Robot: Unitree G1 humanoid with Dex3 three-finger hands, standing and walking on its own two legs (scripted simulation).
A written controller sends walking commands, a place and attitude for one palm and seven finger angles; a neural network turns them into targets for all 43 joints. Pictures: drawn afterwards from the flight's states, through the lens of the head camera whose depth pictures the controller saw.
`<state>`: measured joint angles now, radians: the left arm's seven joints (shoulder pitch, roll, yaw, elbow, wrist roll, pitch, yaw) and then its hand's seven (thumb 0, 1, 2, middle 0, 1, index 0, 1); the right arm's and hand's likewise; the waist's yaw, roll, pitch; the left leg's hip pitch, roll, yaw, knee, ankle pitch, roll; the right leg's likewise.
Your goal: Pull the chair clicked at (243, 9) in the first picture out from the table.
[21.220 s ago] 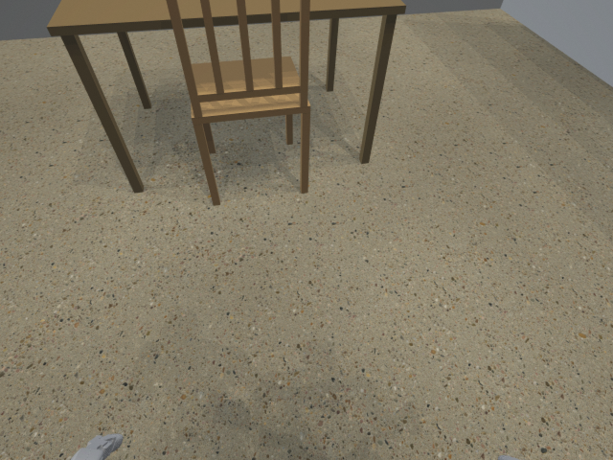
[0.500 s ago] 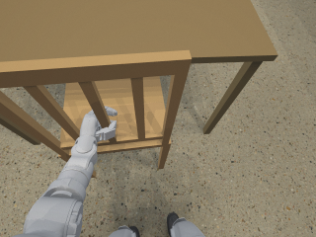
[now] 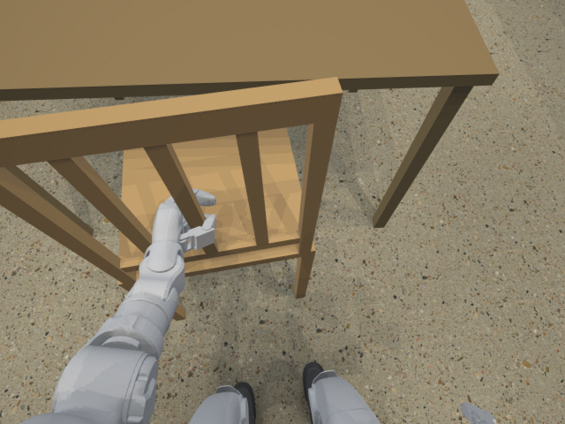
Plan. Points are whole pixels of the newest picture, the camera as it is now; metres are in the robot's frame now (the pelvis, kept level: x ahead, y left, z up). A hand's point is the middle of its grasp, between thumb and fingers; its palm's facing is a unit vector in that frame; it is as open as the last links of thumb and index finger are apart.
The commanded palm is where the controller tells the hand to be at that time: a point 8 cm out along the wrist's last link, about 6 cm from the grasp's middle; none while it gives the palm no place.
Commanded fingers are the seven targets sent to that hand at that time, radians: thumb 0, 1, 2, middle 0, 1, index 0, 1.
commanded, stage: step backward, pulling the chair out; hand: left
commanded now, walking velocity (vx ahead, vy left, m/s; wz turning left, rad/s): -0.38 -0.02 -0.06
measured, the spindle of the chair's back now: (191, 209) +0.43 +0.12 -0.03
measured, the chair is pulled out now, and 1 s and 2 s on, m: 0.13 0.14 0.15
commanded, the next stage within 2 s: stop walking, hand still on the chair in 1.84 s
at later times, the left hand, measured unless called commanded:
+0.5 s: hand (205, 236) +0.40 +0.10 -0.06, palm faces -0.01 -0.98 -0.18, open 5.6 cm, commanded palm +0.40 +0.15 -0.06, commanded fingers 0.00 0.90 0.90 -0.50 -1.45 -0.50 -1.45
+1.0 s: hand (205, 236) +0.40 +0.10 -0.06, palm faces +0.00 -0.98 -0.18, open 5.7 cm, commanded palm +0.39 +0.15 -0.06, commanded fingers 0.00 0.90 0.90 -0.50 -1.45 -0.50 -1.45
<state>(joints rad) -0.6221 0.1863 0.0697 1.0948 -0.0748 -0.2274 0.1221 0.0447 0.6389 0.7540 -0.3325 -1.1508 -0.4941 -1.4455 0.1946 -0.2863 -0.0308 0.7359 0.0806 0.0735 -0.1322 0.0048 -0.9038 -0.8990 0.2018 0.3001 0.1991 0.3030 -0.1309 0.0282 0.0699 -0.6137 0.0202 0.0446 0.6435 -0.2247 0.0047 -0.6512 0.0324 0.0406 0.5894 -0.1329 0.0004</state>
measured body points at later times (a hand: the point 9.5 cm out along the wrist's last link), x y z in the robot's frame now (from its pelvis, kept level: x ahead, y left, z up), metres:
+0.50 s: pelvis +0.00 +0.00 +0.00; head +0.11 -0.03 +0.43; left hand +0.39 +0.15 -0.05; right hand +0.06 -0.27 -0.15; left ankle +0.05 +0.12 -0.72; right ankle +0.09 -0.11 -0.72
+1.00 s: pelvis +0.00 -0.01 +0.00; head +0.10 -0.03 +0.43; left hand +0.39 +0.15 -0.05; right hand +0.06 -0.28 -0.15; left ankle +0.05 +0.12 -0.72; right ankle +0.09 -0.11 -0.72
